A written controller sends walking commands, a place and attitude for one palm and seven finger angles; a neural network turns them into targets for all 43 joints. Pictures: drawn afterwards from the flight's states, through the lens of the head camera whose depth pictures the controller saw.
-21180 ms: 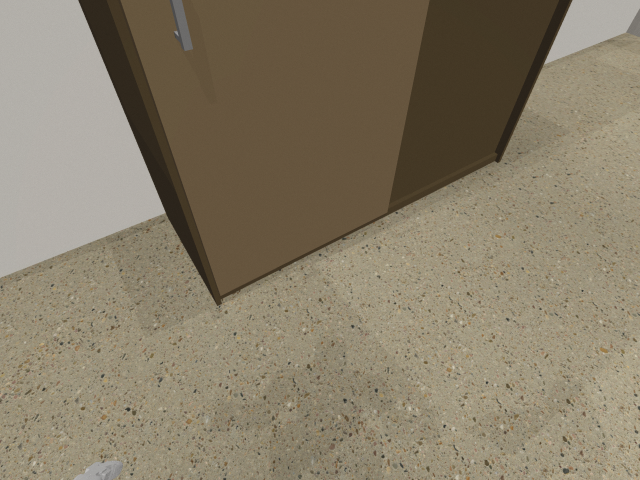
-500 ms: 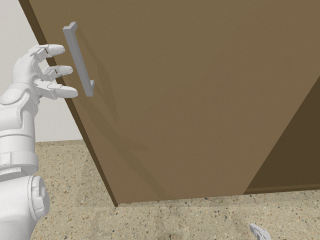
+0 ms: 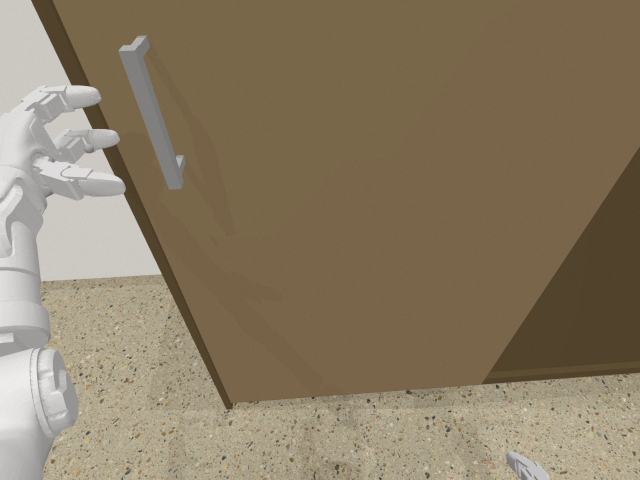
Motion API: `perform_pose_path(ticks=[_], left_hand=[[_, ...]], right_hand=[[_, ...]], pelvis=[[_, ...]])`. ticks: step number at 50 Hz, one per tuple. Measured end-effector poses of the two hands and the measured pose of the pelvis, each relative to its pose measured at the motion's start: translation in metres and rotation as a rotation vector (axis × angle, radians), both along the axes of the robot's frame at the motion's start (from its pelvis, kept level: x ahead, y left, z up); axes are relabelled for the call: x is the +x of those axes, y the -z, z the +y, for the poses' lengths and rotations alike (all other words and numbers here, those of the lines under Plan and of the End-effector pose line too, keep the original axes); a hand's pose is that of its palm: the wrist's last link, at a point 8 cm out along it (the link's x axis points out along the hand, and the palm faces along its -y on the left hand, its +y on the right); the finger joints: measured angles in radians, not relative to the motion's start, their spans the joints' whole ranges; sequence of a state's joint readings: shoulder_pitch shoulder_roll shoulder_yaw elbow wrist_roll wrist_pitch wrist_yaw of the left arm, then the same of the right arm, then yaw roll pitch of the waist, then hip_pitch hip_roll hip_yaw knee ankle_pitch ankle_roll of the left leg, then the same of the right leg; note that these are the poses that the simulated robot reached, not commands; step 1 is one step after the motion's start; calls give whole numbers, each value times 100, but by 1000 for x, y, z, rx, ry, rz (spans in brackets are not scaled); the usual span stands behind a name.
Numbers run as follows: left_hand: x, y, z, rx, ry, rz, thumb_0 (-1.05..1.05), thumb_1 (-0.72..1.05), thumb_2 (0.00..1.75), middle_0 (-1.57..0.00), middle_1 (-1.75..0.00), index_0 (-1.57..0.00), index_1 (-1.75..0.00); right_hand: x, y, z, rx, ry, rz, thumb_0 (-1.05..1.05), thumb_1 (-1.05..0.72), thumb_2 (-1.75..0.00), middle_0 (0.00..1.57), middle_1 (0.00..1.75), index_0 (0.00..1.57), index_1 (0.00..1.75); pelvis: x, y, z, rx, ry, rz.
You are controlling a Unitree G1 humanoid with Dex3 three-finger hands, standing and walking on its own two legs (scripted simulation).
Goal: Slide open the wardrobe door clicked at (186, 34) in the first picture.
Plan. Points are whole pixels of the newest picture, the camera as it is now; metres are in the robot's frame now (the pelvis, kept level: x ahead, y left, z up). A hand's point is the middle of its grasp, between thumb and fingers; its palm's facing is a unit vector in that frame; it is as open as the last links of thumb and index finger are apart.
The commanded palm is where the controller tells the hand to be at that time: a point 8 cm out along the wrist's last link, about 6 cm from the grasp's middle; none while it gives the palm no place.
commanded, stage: move the hooked fingers beside the handle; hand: left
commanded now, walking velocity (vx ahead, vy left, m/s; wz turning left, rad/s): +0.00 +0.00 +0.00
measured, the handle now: (159, 118) +0.48 +0.21 +0.24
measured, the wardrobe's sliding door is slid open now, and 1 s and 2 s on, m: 0.00 0.00 0.00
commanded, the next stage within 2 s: feel for the door with the fingertips in 0.76 s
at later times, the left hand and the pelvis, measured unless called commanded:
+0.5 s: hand (89, 149) +0.41 +0.27 +0.24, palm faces +0.14 -0.99 +0.00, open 14.0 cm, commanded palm +0.38 +0.32 +0.24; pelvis +0.01 +0.00 +0.00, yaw +0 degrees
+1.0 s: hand (99, 146) +0.41 +0.26 +0.24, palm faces +0.12 -0.99 -0.01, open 14.0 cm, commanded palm +0.38 +0.30 +0.24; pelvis +0.00 +0.00 +0.00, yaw +0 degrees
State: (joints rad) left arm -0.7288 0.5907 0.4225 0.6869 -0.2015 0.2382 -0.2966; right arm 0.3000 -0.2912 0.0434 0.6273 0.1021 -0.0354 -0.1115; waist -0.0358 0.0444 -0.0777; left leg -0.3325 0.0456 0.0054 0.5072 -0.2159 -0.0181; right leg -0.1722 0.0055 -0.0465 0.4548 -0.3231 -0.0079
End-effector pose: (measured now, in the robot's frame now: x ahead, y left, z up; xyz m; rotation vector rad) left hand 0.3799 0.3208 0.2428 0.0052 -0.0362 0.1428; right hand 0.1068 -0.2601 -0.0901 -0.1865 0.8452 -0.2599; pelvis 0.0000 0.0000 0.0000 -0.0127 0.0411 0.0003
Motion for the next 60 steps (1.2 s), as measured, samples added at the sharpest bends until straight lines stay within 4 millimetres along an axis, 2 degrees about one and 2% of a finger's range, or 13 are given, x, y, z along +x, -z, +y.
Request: perform_pose_path(ticks=[16,26,33,40,46,53,60], left_hand=[[10,3,-5,-5,14,17,-1,-51,30,-30,-120,-30,-120],[2,3,3,1,4,7,-1,-50,30,-30,-120,-30,-120],[-3,1,-1,1,16,0,-1,-51,30,-30,-120,-30,-120],[0,2,-4,-5,10,20,-1,-51,30,-30,-120,-30,-120],[4,1,-5,-3,4,21,-1,-51,30,-30,-120,-30,-120],[5,-2,-19,10,40,-6,-1,-51,30,-30,-120,-30,-120],[4,1,-39,-6,47,-1,-1,-51,30,-30,-120,-30,-120]], right_hand=[[7,0,7,5,-13,-10,1,-90,-90,20,29,20,30],[11,-1,7,8,-13,-12,1,-90,-90,20,29,20,30],[18,-2,7,2,-32,-18,1,-90,-90,20,29,20,30],[24,-4,9,5,-39,-38,1,-90,-90,20,29,20,30],[18,-3,7,5,-30,-29,1,-90,-90,20,29,20,30],[9,1,4,7,-19,0,1,-90,-90,20,29,20,30],[13,1,7,21,-23,-17,1,-90,-90,20,29,20,30]], pelvis=[[2,1,3,-1,-1,11],[5,0,3,0,2,7],[4,1,3,-1,-7,3],[2,1,1,-1,-11,3],[1,1,0,-1,-8,6],[2,0,1,0,-6,0],[2,0,1,4,0,-11]])
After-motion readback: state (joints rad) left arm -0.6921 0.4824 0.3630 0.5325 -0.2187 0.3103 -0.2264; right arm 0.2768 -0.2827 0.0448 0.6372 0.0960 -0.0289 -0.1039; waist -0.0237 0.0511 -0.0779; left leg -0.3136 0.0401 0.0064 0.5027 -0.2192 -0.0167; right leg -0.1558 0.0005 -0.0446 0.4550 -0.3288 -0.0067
